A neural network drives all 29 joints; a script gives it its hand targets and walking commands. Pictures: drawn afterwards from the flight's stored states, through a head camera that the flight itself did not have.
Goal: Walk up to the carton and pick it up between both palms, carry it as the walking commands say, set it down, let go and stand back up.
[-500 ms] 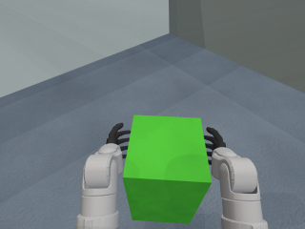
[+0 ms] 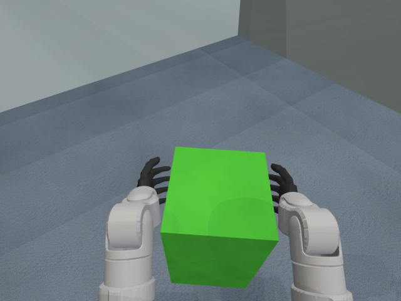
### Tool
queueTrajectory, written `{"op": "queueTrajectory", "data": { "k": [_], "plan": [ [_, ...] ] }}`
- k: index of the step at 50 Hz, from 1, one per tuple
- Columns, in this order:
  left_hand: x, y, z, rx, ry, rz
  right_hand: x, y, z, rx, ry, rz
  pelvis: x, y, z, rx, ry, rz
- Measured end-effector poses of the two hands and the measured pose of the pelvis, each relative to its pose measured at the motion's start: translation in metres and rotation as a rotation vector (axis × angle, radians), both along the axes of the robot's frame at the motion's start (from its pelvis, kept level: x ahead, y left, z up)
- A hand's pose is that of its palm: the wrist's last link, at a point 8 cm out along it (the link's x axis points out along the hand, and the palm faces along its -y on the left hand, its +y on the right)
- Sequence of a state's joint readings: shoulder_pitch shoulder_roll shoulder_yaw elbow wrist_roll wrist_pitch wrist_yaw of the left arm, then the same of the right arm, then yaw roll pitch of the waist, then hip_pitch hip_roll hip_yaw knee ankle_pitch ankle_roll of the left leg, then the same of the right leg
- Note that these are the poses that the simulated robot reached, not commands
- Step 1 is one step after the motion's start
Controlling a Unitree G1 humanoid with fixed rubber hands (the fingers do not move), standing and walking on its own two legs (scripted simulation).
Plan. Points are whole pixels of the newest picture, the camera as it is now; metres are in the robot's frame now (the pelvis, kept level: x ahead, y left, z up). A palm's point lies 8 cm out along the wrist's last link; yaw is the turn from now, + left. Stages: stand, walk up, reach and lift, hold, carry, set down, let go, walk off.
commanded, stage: carry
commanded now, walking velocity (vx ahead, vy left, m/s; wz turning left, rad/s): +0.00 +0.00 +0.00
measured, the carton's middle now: (213, 223) +0.28 +0.01 +0.01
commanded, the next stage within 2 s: none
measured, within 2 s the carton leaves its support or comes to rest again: neither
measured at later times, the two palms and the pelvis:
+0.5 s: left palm (110, 179) +0.33 +0.22 +0.10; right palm (241, 187) +0.31 -0.04 +0.09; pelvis +0.03 +0.09 +0.01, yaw -2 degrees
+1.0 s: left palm (90, 185) +0.31 +0.25 +0.10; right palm (225, 190) +0.30 -0.01 +0.09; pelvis +0.02 +0.11 +0.00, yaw +2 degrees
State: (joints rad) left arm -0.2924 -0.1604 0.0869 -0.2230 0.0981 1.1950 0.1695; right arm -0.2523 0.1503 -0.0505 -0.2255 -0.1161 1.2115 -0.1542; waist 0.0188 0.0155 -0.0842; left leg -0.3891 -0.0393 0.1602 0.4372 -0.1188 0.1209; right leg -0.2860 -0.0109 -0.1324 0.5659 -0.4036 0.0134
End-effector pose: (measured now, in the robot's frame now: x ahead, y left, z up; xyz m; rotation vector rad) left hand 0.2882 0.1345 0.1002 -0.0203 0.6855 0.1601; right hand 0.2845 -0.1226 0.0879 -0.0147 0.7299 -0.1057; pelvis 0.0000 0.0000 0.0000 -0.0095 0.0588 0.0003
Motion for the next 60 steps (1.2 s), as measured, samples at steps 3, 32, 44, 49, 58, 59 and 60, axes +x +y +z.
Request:
{"op": "queueTrajectory", "data": {
  "k": [3, 32, 44, 49, 58, 59, 60],
  "plan": [
    [-0.002, -0.001, 0.007, 0.031, 0.005, -0.039, -0.011, 0.0, 0.0, 0.023, 0.004, -0.033, -0.004, 0.01, 0.003, -0.015, -0.013, -0.006],
    [0.049, 0.101, 0.002, -0.022, 0.01, -0.026, 0.043, 0.101, 0.01, -0.014, 0.012, -0.035, 0.042, 0.105, 0.011, -0.042, -0.003, 0.0],
    [0.04, 0.112, 0.011, 0.023, 0.006, 0.0, 0.041, 0.113, 0.007, 0.026, 0.009, -0.005, 0.04, 0.112, 0.009, -0.019, -0.023, 0.039],
    [0.021, 0.113, 0.008, 0.009, -0.019, 0.015, 0.025, 0.113, 0.007, 0.014, -0.017, 0.009, 0.023, 0.108, -0.001, -0.025, -0.053, 0.022],
    [-0.023, 0.105, -0.012, -0.004, 0.051, -0.011, -0.025, 0.105, -0.007, -0.009, 0.054, -0.009, -0.022, 0.105, -0.002, -0.032, -0.049, 0.005],
    [-0.028, 0.102, -0.011, -0.006, 0.05, -0.012, -0.031, 0.102, -0.007, -0.009, 0.053, -0.012, -0.028, 0.103, -0.002, -0.034, -0.045, 0.005],
    [-0.033, 0.099, -0.01, -0.009, 0.046, -0.012, -0.036, 0.099, -0.007, -0.009, 0.049, -0.014, -0.035, 0.1, -0.001, -0.036, -0.04, 0.004]
  ]
}}
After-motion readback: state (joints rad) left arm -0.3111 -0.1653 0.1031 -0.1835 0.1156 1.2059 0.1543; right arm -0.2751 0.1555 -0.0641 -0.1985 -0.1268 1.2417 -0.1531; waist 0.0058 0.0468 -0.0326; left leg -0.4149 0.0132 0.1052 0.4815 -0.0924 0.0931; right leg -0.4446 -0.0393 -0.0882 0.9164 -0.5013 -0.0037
